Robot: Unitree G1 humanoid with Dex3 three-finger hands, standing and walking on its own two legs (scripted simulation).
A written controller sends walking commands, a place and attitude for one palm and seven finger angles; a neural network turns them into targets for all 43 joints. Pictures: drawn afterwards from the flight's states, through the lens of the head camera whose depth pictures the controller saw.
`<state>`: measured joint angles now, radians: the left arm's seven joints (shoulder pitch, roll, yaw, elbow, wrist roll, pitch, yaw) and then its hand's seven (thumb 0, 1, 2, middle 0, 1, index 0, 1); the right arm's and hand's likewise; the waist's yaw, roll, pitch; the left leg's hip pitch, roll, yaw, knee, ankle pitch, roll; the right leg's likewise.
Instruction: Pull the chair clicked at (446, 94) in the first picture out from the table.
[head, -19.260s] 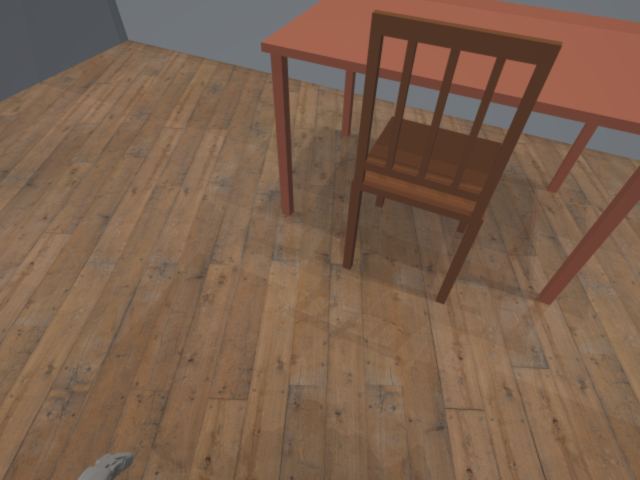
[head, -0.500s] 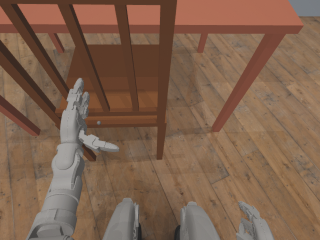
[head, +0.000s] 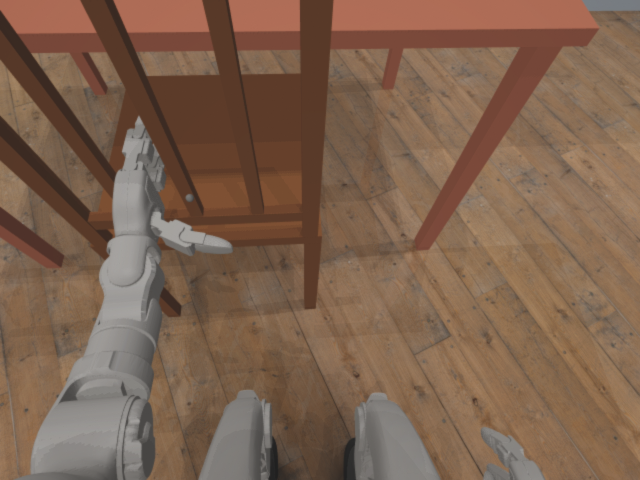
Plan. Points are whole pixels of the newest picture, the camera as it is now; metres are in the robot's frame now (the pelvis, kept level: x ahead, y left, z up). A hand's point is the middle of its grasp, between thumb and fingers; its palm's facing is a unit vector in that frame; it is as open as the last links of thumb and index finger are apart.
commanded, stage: push the fingers through the gap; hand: left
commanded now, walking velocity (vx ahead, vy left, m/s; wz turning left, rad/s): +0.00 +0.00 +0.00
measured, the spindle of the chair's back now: (161, 135) +0.52 +0.19 +0.08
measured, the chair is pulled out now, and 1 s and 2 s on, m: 0.00 0.00 0.00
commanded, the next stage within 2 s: hook a spindle and tug to test in 0.76 s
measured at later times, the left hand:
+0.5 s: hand (191, 174) +0.48 +0.16 +0.04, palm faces +0.08 -1.00 -0.03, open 16.9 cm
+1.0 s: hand (187, 176) +0.48 +0.17 +0.04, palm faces +0.06 -1.00 -0.03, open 16.8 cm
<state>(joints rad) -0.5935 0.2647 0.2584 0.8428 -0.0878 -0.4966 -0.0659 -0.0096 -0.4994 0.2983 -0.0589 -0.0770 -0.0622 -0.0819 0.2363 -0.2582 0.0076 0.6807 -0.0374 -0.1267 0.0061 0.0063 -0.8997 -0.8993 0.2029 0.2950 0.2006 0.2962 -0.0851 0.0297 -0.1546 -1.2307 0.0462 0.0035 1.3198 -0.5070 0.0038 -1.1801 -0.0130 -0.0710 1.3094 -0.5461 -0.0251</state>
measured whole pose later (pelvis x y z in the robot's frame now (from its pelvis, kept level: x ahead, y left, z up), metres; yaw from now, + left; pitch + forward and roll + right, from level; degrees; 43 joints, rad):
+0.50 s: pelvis +0.00 +0.00 +0.00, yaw -1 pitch +26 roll -2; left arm -0.73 0.33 0.36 1.00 -0.08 -0.50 -0.10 -0.01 -0.50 0.30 -0.06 -0.08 -0.06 -0.08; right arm 0.28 -0.27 0.01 0.69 -0.04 -0.09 0.02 0.00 -0.90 -0.90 0.20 0.29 0.20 0.30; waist -0.12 0.03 -0.15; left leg -1.27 0.06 0.01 1.33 -0.51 0.00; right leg -1.22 0.00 -0.07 1.31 -0.54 -0.03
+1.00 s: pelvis +0.00 +0.01 +0.00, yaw -1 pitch +25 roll -2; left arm -0.74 0.32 0.33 1.02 -0.07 -0.52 -0.09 -0.01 -0.50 0.30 -0.08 -0.15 -0.09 -0.16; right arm 0.27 -0.26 0.01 0.69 -0.05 -0.07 0.03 0.00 -0.90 -0.90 0.20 0.29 0.20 0.30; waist -0.12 0.03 -0.16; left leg -1.26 0.05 0.00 1.32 -0.51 0.01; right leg -1.21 0.00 -0.07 1.30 -0.54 -0.02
